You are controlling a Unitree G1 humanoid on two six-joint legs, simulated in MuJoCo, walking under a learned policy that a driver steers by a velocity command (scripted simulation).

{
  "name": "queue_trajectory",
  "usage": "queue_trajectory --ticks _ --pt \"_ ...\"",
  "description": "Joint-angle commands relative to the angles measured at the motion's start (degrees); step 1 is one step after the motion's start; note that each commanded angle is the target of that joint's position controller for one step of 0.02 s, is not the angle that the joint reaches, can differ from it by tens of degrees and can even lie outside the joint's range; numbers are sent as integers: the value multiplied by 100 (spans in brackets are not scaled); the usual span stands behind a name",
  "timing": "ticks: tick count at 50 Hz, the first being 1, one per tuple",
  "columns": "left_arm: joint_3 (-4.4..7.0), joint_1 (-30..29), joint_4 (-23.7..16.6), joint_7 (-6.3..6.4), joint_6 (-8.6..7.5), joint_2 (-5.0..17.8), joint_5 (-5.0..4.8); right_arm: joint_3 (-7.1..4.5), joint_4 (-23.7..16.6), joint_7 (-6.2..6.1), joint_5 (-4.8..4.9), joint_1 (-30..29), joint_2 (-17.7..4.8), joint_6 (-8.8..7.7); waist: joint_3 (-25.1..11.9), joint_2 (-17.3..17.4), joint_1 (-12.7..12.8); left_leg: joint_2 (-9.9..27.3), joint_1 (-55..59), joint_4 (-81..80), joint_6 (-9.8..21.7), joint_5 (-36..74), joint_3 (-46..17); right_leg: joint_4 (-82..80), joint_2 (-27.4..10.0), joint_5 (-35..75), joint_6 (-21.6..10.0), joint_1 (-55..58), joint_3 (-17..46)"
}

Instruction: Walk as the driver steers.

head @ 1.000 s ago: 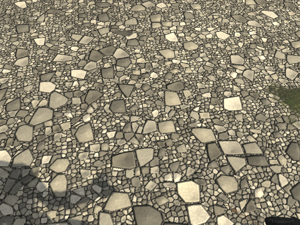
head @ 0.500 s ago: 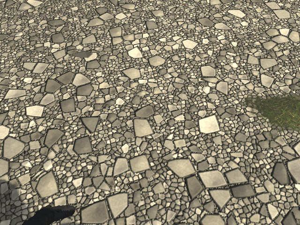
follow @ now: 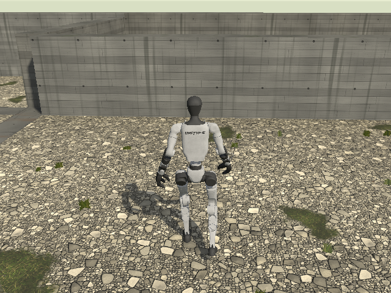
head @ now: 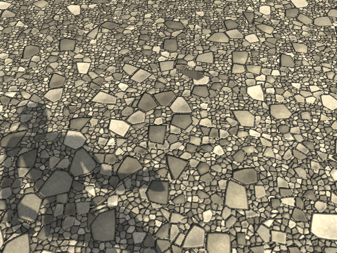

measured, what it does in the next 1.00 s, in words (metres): walks ahead, turning left: right foot, then left foot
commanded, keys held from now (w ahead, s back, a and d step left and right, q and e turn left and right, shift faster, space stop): w+q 0.42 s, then w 0.02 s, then no key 0.56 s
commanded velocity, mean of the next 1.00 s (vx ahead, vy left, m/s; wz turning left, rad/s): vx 0.33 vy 0.00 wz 0.37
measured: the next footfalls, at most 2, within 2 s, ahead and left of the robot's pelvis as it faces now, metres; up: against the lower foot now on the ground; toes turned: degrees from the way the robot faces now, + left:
right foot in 0.42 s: +0.44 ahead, -0.10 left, +0.00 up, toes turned +19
left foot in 0.82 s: +0.45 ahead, +0.16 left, +0.00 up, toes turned +19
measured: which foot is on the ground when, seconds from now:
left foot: down 0.00-0.44, up 0.46-0.80, down 0.82-1.00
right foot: up 0.00-0.40, down 0.42-1.00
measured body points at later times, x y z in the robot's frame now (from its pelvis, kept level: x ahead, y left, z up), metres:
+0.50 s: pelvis +0.29 -0.03 +0.01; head +0.31 -0.03 +0.46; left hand +0.41 +0.27 -0.07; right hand +0.42 -0.29 -0.11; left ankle +0.12 +0.06 -0.65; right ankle +0.39 -0.11 -0.72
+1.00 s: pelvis +0.41 +0.03 +0.02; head +0.42 +0.04 +0.47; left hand +0.40 +0.31 -0.12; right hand +0.68 -0.13 -0.07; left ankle +0.42 +0.15 -0.72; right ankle +0.40 -0.12 -0.72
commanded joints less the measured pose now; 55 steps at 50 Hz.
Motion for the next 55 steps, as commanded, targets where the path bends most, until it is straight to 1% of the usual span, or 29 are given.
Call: queue_trajectory --ticks 1,2,3,4,7,11,15,18,20,21,22,23,24,25,26,27,29,32,37,40,41,42,43,44,45,46,48,52,55 --pt "58 -717 -937 -79 -472 736 -184 -321 -34 -48 -31 1519 -1076 -164 -1371 373 -787 1794 4222 -2205 1374 -565 -3754 1959 139 306 -251 -3949 1022" --pt "65 -679 -847 -29 -491 705 -42 -258 -92 -64 -18 1108 -877 -178 -972 25 -506 1542 3372 -2192 1173 25 -3113 1448 -96 688 -243 -3603 1021" --pt "114 -587 -791 -3 -449 767 71 -193 -185 -94 -62 804 -689 -180 -777 96 -285 1339 2706 -2283 1077 599 -2658 1033 -240 953 -202 -3147 1041" --pt "132 -501 -774 -16 -375 764 101 -167 -271 -120 -117 667 -637 -178 -722 213 -148 1220 2299 -2410 1061 905 -2481 860 -281 1109 -149 -2811 1047" --pt "86 -562 -823 -12 -223 532 162 -214 -257 -213 -89 744 -794 -210 -611 165 -79 1026 1693 -2563 1094 1639 -1978 111 -175 1550 110 -2598 874" --pt "-31 -1453 -1062 -50 -226 293 133 -252 -143 -324 -31 1052 -902 -165 -380 347 -404 670 1376 -2523 758 1040 -1617 -1703 135 3002 248 -2343 833" --pt "-16 -1971 -1230 -155 -306 429 22 -269 3 -352 19 1402 -924 -108 -314 451 -600 826 1562 -2258 623 427 -2025 -2572 353 3396 183 -1986 953" --pt "70 -1806 -1219 -210 -380 653 10 -274 18 -384 5 1412 -879 -65 -345 605 -442 1019 1986 -1743 499 361 -2533 -2837 356 2818 -19 -1742 1086" --pt "174 -1081 -1021 -177 -432 790 32 -230 -31 -377 -18 1300 -726 -35 -596 675 -44 790 1927 -1100 299 690 -2556 -3139 395 2569 -263 -752 913" --pt "255 -381 -929 -138 -462 1012 130 -112 -104 -349 -64 1304 -415 -49 -1235 357 283 457 1520 105 101 500 -2223 -3057 -186 2382 -562 495 1393" --pt "352 309 -829 -112 -434 1487 237 10 -209 -358 -45 1944 -12 -89 -2076 -971 162 -318 -41 2023 -319 -1231 -1430 -3275 -1452 1657 -1274 2433 3408" --pt "359 498 -648 -179 -373 1431 143 13 -254 -371 87 2245 -257 -130 -2140 -2073 65 -316 -1327 3213 -491 -2418 -1283 -3881 -2060 664 -1814 2776 5362" --pt "216 116 -779 -179 -359 890 93 -107 -136 -390 85 1885 -757 -111 -1380 -1202 160 -59 -1556 3668 -579 -2003 -1477 -3968 -1825 913 -1644 2129 4724" --pt "127 -221 -835 -168 -312 636 136 -145 -188 -404 1 1396 -873 -71 -916 -675 159 92 -1370 3687 -642 -1629 -1299 -3839 -1577 2112 -1472 1404 3642" --pt "61 -473 -831 -183 -284 499 175 -156 -242 -418 -84 1147 -816 -46 -676 -418 46 191 -1110 3488 -696 -1466 -1202 -3794 -1328 3503 -1423 770 2902" --pt "12 -614 -787 -191 -276 385 182 -176 -274 -412 -121 1086 -749 -10 -590 -449 -98 321 -858 3170 -717 -1409 -1174 -3770 -1142 4537 -1381 390 2360" --pt "-19 -669 -642 -204 -301 349 183 -105 -251 -391 -87 1222 -405 62 -654 -674 -263 352 -356 2449 -774 -1293 -957 -3869 -874 5521 -1356 18 1700" --pt "40 -796 -458 -142 -241 629 132 15 -311 -383 -133 1056 -137 119 -898 -707 -323 386 133 1231 -882 -649 -730 -3974 -844 6125 -1484 -86 1209" --pt "58 -631 -193 -96 -58 824 24 23 -393 -312 -132 468 -269 154 -973 -674 -80 295 879 -129 -801 369 -488 -3939 -798 5299 -1358 -27 956" --pt "11 -710 -76 -94 13 783 -61 -16 -386 -298 -179 421 -313 141 -827 -600 -220 193 1502 -1219 -537 879 -366 -3568 -725 4281 -1126 -117 1039" --pt "-49 -529 11 -100 7 627 -43 -49 -390 -323 -222 429 -441 133 -822 -443 -229 334 1943 -1653 -388 1545 -568 -3366 -535 3781 -872 -274 1005" --pt "-136 -388 -6 -110 -33 409 125 -107 -436 -381 -278 533 -761 138 -1147 40 -148 1002 2685 -1451 -167 3346 -1214 -2917 -222 2924 -543 -594 765" --pt "-222 281 111 -133 -48 147 221 -73 -461 -421 -311 360 -772 204 -1485 817 256 1637 3242 -1147 438 3939 -1805 -2707 128 1099 -219 -1070 508" --pt "-258 93 129 -102 21 169 198 33 -444 -381 -254 224 -323 236 -1543 819 91 1569 2907 -1216 590 3015 -1850 -2853 85 833 -80 -857 593" --pt "-239 -188 68 -86 103 327 171 51 -429 -320 -216 15 -231 245 -1256 682 86 1199 2502 -1252 360 2113 -1638 -3083 103 1140 -41 -709 563" --pt "-208 -294 116 -57 175 461 157 35 -450 -278 -213 -129 -284 246 -987 506 42 905 2257 -1218 138 1647 -1386 -3130 145 1322 -42 -741 497" --pt "-177 -297 164 -26 277 614 169 -3 -388 -230 -210 -89 -435 188 -734 396 5 724 2014 -1139 -35 1810 -1222 -3189 138 1633 -68 -649 513" --pt "-187 -308 312 13 300 579 123 0 -201 -248 -193 3 -346 124 -939 223 -33 670 2248 -880 -34 2841 -1106 -3178 63 2229 -93 -347 548" --pt "-187 -385 419 36 351 535 112 -16 -66 -259 -185 -53 -340 134 -943 114 -30 647 2263 -884 -10 2851 -1082 -3205 69 2235 -69 -238 531"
